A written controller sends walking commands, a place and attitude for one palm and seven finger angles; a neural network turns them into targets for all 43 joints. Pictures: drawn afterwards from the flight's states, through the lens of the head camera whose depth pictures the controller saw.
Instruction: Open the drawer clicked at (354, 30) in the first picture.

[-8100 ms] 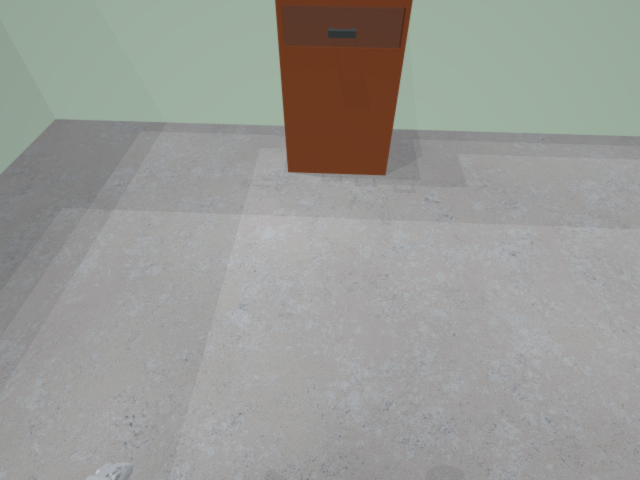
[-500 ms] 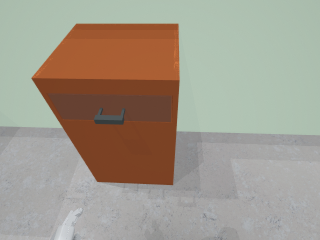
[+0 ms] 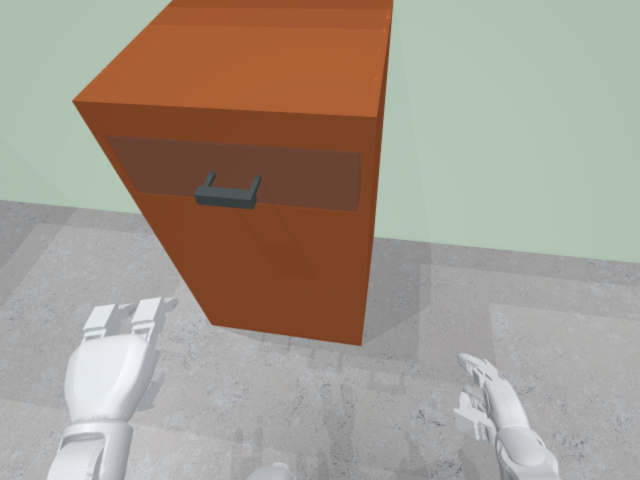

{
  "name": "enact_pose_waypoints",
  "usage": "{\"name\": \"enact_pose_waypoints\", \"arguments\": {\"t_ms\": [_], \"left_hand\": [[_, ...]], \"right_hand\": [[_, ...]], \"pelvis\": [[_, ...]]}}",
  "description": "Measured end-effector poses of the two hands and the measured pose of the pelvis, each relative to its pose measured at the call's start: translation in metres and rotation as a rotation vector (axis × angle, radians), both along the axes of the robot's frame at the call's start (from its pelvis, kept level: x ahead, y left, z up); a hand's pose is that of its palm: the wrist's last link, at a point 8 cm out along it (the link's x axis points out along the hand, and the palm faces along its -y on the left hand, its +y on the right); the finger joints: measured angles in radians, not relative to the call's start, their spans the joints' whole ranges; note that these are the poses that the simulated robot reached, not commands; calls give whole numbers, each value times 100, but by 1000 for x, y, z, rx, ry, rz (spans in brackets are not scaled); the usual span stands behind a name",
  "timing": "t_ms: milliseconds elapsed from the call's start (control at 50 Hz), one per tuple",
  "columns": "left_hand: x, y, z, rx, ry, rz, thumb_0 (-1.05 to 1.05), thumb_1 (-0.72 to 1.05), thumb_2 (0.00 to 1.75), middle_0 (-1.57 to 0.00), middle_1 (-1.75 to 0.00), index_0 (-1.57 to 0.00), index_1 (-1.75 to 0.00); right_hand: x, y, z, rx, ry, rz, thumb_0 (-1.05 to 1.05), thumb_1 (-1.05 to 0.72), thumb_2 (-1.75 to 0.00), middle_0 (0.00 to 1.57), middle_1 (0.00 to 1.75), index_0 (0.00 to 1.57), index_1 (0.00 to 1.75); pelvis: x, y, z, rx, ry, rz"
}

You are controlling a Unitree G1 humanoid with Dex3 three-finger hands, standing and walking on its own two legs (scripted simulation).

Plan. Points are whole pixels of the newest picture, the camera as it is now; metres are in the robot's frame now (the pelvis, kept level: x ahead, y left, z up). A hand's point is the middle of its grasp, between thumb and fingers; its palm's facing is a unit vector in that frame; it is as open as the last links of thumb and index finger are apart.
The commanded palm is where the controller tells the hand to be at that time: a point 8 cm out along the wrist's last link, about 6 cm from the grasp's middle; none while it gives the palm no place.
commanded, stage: raise the hand with hooked fingers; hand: left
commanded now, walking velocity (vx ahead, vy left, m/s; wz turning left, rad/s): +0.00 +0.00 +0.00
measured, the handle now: (229, 188) +0.57 +0.26 -0.01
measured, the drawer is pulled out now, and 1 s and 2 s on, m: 0.00 0.00 0.00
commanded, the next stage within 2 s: move the hooked fingers above the handle in 1.24 s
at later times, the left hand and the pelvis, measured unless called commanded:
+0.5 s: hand (146, 300) +0.28 +0.25 +0.08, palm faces +0.07 -0.11 -0.99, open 12.9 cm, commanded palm +0.26 +0.26 +0.14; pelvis +0.01 +0.03 +0.03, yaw -2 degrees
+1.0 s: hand (128, 244) +0.33 +0.27 +0.13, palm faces +0.00 -0.09 -1.00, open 13.9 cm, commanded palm +0.30 +0.28 +0.18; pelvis +0.01 +0.04 +0.05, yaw -1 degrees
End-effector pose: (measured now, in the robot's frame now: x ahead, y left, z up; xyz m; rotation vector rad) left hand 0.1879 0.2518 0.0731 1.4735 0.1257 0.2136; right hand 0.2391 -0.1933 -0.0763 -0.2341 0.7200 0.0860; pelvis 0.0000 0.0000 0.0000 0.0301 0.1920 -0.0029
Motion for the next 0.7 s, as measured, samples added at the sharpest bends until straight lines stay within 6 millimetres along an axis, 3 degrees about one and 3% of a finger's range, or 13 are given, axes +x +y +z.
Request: {"name": "enact_pose_waypoints", "arguments": {"t_ms": [80,180,300,440,700], "left_hand": [[20,-10,11,-27,55,-45,0,22,61,-27,-73,-27,-73],[31,-13,20,-18,98,-131,0,11,56,-27,-80,-27,-80],[43,1,32,-7,33,-141,0,-3,50,-29,-89,-29,-89],[64,7,47,-17,-18,-126,0,-19,43,-30,-100,-30,-100],[96,18,86,-1,-5,-144,0,-44,32,-31,-116,-32,-116]], "right_hand": [[-31,-2,-7,19,96,-49,1,-90,-90,20,30,20,30],[-66,-19,-10,-13,187,-121,1,-90,-90,20,30,20,30],[-84,-43,-9,-73,229,-198,1,-90,-90,20,30,20,30],[-72,-41,5,-81,177,-232,2,-90,-90,20,30,20,30],[-30,17,35,13,60,-144,1,-90,-90,20,30,20,30]], "pelvis": [[5,0,13,5,-13,-14],[9,3,23,3,-23,-32],[11,12,27,-5,-26,-29],[13,24,32,-12,-52,-30],[13,39,46,-22,-123,-27]]}}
